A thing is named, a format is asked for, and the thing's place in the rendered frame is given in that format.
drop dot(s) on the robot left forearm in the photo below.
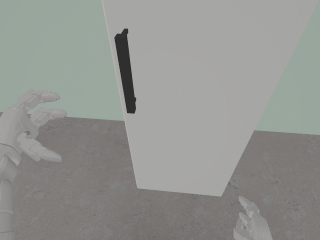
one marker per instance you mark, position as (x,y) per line
(9,160)

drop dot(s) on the fridge door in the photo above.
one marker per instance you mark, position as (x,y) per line
(203,72)

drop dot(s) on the handle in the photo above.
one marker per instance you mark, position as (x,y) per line
(122,49)

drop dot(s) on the robot right hand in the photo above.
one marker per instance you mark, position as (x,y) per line
(256,228)

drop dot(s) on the robot left hand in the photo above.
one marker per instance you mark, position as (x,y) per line
(14,122)

